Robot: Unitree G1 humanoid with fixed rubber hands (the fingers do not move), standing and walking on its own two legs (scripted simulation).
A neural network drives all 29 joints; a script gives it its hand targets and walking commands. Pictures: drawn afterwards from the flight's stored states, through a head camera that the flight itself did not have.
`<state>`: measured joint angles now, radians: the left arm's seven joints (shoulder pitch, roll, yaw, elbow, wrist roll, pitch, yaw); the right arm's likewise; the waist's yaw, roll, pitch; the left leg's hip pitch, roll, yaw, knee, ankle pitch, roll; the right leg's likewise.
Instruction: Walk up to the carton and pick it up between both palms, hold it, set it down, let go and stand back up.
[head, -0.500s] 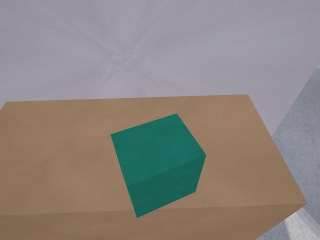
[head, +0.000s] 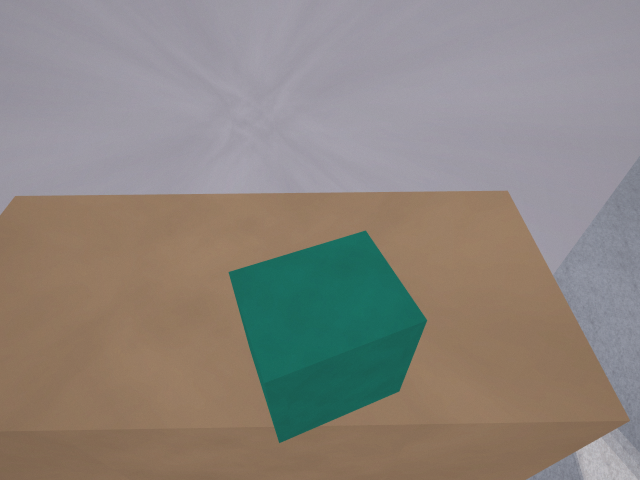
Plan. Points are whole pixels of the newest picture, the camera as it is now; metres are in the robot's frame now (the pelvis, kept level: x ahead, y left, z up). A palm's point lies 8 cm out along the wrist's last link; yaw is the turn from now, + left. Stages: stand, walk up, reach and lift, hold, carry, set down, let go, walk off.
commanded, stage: walk up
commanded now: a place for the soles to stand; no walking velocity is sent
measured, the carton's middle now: (322, 337) +0.38 +0.02 -0.10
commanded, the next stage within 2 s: reach and lift in 0.52 s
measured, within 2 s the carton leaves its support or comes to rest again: neither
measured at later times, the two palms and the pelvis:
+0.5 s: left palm out of the picture +0.07 +0.30 -0.12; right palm out of the picture +0.08 -0.30 -0.12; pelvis +0.01 +0.00 +0.00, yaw +0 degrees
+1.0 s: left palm out of the picture +0.15 +0.24 -0.09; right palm out of the picture +0.10 -0.31 -0.10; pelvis -0.03 -0.02 -0.01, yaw -3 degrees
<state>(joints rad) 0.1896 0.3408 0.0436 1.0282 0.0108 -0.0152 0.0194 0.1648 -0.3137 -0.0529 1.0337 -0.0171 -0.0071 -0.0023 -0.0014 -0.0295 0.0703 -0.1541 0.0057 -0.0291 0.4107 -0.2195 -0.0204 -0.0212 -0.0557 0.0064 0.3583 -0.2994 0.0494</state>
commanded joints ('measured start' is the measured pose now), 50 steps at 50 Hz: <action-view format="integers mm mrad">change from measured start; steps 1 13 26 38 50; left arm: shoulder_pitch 1 10 -13 -96 -257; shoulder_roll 213 211 218 163 99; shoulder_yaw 48 50 50 173 201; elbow -70 -93 -101 -632 -540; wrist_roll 4 1 1 81 61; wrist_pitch -16 -15 -13 423 334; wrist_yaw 19 18 17 -18 -4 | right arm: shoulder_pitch -18 -40 -39 -100 -182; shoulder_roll -188 -197 -207 -245 -171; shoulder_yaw -46 -48 -49 -8 -17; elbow -76 -102 -86 -95 -320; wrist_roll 3 5 4 105 29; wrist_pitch -22 -8 -12 -189 -151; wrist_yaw -20 -15 -14 46 55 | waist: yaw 6 16 6 24 42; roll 63 37 14 72 -46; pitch -133 -60 -68 -452 -29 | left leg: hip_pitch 95 61 48 262 90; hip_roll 100 94 74 -3 -41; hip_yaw -25 -57 -28 113 117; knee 3 -27 0 269 58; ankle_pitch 418 317 311 640 98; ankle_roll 57 76 64 -71 24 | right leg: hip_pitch -15 -52 -21 -218 -314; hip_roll -71 -64 -85 93 63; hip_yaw -8 -6 16 -113 -56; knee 6 -7 5 198 41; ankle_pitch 374 234 307 580 206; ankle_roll -70 -66 -88 -30 -15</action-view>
